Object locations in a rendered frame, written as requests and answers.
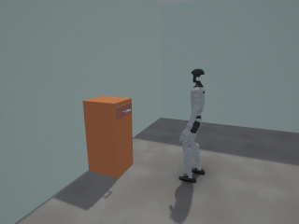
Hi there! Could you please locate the left robot hand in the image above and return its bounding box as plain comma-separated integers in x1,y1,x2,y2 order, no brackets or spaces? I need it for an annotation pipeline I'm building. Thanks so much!
179,128,191,145

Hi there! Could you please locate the right robot thigh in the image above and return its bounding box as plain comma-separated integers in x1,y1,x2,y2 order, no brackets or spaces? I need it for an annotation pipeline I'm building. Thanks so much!
190,131,199,151

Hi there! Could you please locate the drawer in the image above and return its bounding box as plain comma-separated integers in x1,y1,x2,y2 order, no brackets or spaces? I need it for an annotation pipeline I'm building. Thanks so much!
116,103,132,119

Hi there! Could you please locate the left robot forearm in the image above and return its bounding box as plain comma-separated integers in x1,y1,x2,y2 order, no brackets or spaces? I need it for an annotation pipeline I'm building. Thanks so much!
186,105,199,130

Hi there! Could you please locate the right robot shin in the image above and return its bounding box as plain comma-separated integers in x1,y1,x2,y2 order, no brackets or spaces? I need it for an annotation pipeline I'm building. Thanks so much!
190,146,201,171

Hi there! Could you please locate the left robot upper arm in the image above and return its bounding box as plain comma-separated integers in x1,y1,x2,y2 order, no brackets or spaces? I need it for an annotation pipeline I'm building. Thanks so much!
192,87,201,111

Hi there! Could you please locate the cabinet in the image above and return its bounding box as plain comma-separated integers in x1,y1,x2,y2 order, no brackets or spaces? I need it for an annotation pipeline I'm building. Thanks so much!
82,96,134,179

